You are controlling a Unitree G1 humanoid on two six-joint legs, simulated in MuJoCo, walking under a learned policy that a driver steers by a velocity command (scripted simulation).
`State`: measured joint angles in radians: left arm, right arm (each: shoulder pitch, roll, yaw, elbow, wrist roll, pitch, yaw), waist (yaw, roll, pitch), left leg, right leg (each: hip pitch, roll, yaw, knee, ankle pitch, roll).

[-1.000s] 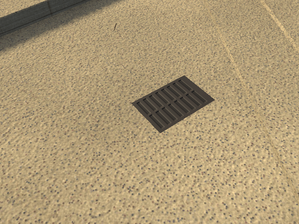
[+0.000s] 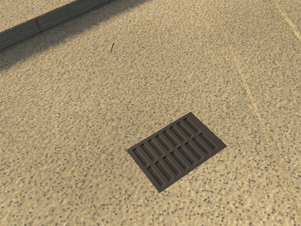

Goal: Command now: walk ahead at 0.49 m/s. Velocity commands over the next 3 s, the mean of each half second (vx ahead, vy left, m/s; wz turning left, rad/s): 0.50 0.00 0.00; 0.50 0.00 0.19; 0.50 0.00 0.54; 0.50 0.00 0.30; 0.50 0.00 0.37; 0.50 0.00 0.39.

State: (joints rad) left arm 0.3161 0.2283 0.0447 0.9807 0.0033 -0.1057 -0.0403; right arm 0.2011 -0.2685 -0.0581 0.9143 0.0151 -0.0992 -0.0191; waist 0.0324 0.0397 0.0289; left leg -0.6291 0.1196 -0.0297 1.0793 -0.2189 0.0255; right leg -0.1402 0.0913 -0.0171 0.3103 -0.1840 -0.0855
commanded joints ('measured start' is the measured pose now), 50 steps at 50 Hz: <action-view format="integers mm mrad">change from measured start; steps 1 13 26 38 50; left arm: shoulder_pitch -26 77 -92 -352 -108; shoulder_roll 139 184 99 123 114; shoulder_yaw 22 37 27 18 36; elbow -47 6 -116 -215 -97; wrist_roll -2 -5 -7 -24 14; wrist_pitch -13 33 21 -4 -23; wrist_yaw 29 53 46 -5 22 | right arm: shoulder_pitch -6 -130 51 199 132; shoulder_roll -37 -115 -132 -162 -45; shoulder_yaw -10 -27 -31 -47 -33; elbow -69 -149 -44 33 -61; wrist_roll -13 6 -11 12 19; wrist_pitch -2 -30 -28 17 37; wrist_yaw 1 55 35 -3 4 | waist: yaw -36 -77 -24 -86 -42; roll -91 -101 7 -4 -152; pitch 16 -67 -11 41 -40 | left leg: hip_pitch -20 228 434 561 -46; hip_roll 26 -132 77 129 13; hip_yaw -9 81 -111 -158 -81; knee -209 -573 -964 -721 77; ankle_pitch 180 172 254 96 2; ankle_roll -13 93 230 152 3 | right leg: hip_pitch -39 257 -466 -397 30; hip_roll -264 -303 -233 -188 -347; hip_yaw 163 103 86 105 120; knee -166 112 544 129 -98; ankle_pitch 450 823 110 212 396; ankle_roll -137 -76 77 46 -67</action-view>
